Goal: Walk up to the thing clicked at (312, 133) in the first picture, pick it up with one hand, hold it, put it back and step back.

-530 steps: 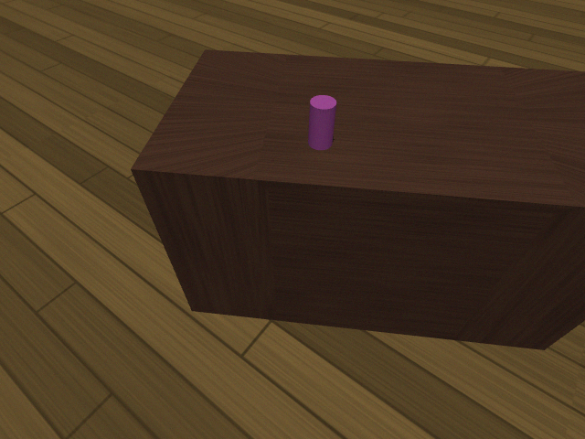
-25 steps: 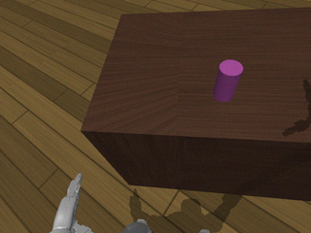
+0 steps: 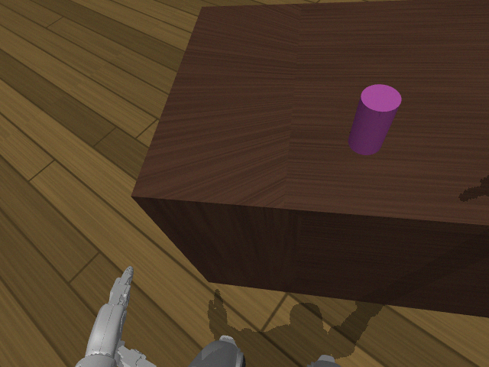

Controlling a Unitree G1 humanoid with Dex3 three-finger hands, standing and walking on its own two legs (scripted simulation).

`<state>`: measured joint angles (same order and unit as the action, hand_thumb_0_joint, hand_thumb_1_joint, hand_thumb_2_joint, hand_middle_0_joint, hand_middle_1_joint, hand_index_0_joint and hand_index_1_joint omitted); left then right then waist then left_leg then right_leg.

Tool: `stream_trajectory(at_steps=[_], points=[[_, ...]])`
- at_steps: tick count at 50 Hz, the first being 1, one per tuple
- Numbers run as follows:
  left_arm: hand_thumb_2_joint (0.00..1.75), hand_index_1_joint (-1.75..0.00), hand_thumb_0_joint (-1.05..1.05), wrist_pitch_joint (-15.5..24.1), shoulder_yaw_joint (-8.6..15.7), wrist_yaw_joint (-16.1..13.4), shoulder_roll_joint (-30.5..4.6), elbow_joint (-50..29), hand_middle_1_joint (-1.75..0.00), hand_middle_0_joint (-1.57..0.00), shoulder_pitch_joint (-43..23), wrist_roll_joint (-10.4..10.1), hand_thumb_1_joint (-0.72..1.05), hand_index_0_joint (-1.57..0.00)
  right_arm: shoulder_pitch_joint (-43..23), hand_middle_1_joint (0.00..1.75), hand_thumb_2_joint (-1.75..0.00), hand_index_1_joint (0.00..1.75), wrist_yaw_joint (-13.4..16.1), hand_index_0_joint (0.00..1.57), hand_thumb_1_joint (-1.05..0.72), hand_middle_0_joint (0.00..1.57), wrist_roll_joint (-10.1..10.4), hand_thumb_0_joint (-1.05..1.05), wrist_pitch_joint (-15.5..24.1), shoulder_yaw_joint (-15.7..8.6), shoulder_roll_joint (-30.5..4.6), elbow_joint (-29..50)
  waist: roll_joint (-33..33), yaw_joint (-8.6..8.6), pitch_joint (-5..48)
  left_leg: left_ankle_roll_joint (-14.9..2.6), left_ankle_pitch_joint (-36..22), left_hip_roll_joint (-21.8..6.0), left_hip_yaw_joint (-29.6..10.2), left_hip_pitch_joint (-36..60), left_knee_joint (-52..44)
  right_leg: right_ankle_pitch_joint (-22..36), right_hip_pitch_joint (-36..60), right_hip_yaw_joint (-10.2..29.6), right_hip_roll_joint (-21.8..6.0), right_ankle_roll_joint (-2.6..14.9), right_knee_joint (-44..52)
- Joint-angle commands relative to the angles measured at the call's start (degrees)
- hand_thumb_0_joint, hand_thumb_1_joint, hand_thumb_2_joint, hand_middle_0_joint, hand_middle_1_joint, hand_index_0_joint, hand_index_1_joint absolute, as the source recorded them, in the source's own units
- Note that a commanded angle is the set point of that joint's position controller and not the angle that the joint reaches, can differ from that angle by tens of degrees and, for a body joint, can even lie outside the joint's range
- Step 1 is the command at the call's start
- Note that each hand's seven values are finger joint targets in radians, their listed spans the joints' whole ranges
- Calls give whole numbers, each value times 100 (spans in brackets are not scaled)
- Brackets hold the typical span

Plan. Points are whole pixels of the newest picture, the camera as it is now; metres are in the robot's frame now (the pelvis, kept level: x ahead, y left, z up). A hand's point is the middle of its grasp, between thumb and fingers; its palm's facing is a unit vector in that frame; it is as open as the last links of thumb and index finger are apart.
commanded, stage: go down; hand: right
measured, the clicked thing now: (372, 122) +0.54 -0.13 +0.03
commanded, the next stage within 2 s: approach in 0.20 s
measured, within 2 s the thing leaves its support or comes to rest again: neither
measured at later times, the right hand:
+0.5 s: hand out of the picture +0.49 -0.31 +0.15, palm faces +0.03 +1.00 +0.02, open 17.8 cm
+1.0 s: hand (402, 126) +0.53 -0.18 +0.04, palm faces +0.01 +1.00 +0.04, open 17.8 cm
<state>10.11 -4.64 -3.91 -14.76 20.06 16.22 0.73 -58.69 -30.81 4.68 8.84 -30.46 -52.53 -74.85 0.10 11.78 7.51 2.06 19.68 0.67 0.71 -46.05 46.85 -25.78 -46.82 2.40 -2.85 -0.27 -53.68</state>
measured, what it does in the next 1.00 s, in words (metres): stands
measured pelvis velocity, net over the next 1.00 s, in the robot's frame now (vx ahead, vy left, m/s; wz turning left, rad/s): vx -0.02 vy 0.01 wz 0.02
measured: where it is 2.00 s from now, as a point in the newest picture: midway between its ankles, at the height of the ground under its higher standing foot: outside the picture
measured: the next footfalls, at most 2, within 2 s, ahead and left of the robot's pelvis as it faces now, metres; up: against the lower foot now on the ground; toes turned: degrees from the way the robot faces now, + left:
none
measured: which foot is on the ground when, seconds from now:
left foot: down 0.00-1.00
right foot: down 0.00-1.00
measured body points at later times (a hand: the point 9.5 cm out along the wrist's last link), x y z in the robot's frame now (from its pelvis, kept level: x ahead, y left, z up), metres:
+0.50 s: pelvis +0.00 +0.00 +0.00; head +0.10 -0.04 +0.43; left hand +0.15 +0.26 -0.04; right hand +0.49 -0.37 +0.16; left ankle +0.02 +0.15 -0.69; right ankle -0.01 -0.11 -0.69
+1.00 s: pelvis -0.02 +0.01 -0.04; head +0.13 -0.03 +0.39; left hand +0.12 +0.29 -0.04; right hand +0.52 -0.23 +0.04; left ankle +0.02 +0.15 -0.69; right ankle -0.01 -0.11 -0.69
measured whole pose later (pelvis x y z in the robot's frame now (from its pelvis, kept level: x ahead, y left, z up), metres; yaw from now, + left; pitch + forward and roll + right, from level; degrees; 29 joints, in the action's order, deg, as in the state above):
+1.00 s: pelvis -0.02 +0.01 -0.04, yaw +1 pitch +24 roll +4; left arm 6.3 0.5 -1.3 -14.9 6.8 18.7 3.2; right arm -54.9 -14.1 2.1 19.5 -27.9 -35.3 -68.9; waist 0.2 16.5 7.4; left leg 1.5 23.2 1.5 0.4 -60.7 59.5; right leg -29.3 -60.5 2.5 -3.5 -1.0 -65.4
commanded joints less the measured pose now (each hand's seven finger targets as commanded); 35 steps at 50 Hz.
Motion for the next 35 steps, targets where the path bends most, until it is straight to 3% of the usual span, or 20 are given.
stream_trajectory(at_steps=[1,6,7,8,9,11,13,14,15,16,17,20,23,24,25,26,27,31,33,35], points=[[5,-5,0,278,540,-89,-989,-1014,-5,-5,-58,-43,-55,-4,-2371,5,-1,5,-21,5,61,5,111,0,324,-114,-1895,1037,1313,-65,2427,-341,-1531,146,125,878,-272,2499,1871,84,49,43,553],[5,-5,0,292,471,-79,-913,-1177,-5,-5,-97,-47,-55,-4,-2339,5,-2,5,-70,5,61,5,75,0,337,-137,-1954,956,1213,-53,2576,-304,-1647,114,83,1145,-192,2149,1568,31,110,92,506],[5,-5,0,259,478,-74,-862,-846,-5,-5,203,-29,-55,-4,-2511,5,-2,5,-92,5,61,5,74,0,383,-129,-1994,1221,1478,-79,2628,-313,-1643,106,70,1025,-175,2196,1674,25,116,75,485],[5,-6,0,288,440,-71,-894,-1217,-5,-5,-43,-53,-55,-4,-2393,5,-2,5,-81,5,61,5,103,0,367,-173,-1994,1058,1332,-68,2664,-305,-1637,116,79,1076,-179,2215,1670,37,112,78,475],[5,-5,0,260,572,-91,-939,-847,-5,-5,274,-41,-55,-4,-2474,5,-1,5,-90,5,61,5,113,0,384,-161,-2009,1216,1458,-50,2716,-310,-1694,118,94,1002,-144,2355,1758,58,105,62,455],[5,-6,0,268,590,-107,-1011,-1069,-5,-5,55,-39,-55,-4,-2680,5,-2,5,-81,5,61,5,152,0,396,-253,-2169,1477,1757,-71,3023,-333,-1764,115,91,918,-116,2788,2116,79,67,17,403],[6,-6,0,265,650,-134,-1066,-1076,-5,-5,72,-49,-55,-4,-2524,5,-2,5,-66,5,61,5,161,0,361,-172,-2011,1298,1586,-9,2848,-331,-1738,137,128,876,-145,2846,2098,104,57,15,407],[6,-6,0,255,530,-125,-989,-1044,-5,-5,17,-59,-56,-4,-2531,5,-1,5,-51,5,61,5,189,0,360,-146,-1957,1340,1589,-97,2665,-334,-1665,135,126,891,-178,2714,1966,85,82,25,449],[6,-6,0,202,580,-120,-915,-506,-4,-5,381,-51,-57,-3,-2392,5,-2,5,-60,5,61,4,151,0,339,-125,-1938,1164,1692,-71,2587,-344,-1759,126,115,835,-135,2833,1953,72,81,13,430],[6,-6,0,204,462,-98,-846,-601,-5,-5,179,-54,-57,-4,-2473,4,-1,4,-66,5,61,5,152,0,349,-120,-1933,1313,1766,-135,2649,-346,-1720,125,107,843,-172,2802,1955,70,89,27,448],[6,-6,0,251,552,-115,-978,-1009,-5,-5,-127,-68,-57,-4,-2554,4,-1,4,-74,5,61,5,153,0,350,-165,-2003,1399,1646,-94,2795,-344,-1710,140,123,892,-185,2825,2062,100,60,23,460],[6,-6,0,253,652,-134,-1038,-713,-5,-5,-113,-37,-57,-4,-2172,5,-2,5,-123,5,61,5,151,0,263,187,-1351,723,1454,65,2171,-360,-1401,178,188,464,-176,2700,1859,163,-11,-16,509],[6,-6,0,285,677,-119,-1016,-776,-5,-5,-101,-22,-57,-4,-2279,5,-2,5,-127,5,61,4,182,0,346,285,-1069,788,1292,146,2405,-343,-1586,181,188,532,-116,2812,1858,174,-8,14,409],[7,-6,0,317,530,-106,-978,-1243,-5,-5,-381,-34,-58,-4,-2055,5,-3,5,-122,5,61,5,218,0,325,323,-890,527,1131,153,2277,-330,-1521,198,207,505,-102,2793,1789,185,-15,17,414],[6,-6,0,273,700,-104,-1016,-773,-5,-5,28,-6,-57,-4,-2247,5,-3,5,-115,5,61,5,221,0,395,371,-833,789,1266,200,2395,-329,-1604,182,187,475,-33,2776,1779,176,-5,34,342],[6,-6,0,312,592,-86,-992,-1211,-5,-5,-228,-19,-57,-4,-2084,5,-3,5,-73,5,61,5,240,0,407,419,-603,508,1035,230,2302,-313,-1622,179,169,459,-1,2683,1633,161,23,54,292],[6,-6,0,307,557,-62,-893,-973,-5,-5,-32,-4,-57,-4,-2003,5,-3,5,-52,5,61,4,281,0,475,462,-420,435,1013,264,2085,-314,-1546,183,187,257,71,2634,1460,175,0,50,244],[5,-6,0,298,533,38,-848,-1675,-5,-5,161,39,-56,-5,-2202,5,-3,5,226,5,61,5,274,0,802,339,-408,961,1107,335,2580,-297,-1445,171,142,242,236,2255,1430,138,53,71,131],[4,-5,0,258,536,82,-788,-1708,-5,-5,598,72,-54,-5,-2502,5,-3,5,383,5,61,4,258,0,998,232,-523,1588,1453,322,3154,-288,-1725,160,98,259,427,2626,1663,101,86,55,-72],[4,-5,0,229,737,121,-882,-1850,-5,-5,698,83,-54,-5,-2085,5,-3,5,561,4,61,4,260,0,1089,248,-315,1280,1391,399,2837,-296,-1659,172,126,-6,541,2764,1545,99,83,17,-199]])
